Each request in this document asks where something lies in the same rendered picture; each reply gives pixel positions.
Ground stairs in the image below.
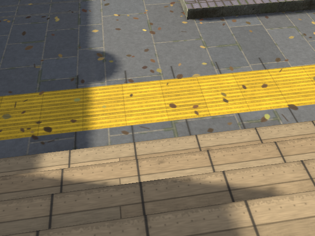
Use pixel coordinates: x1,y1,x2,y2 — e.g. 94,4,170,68
0,120,315,236

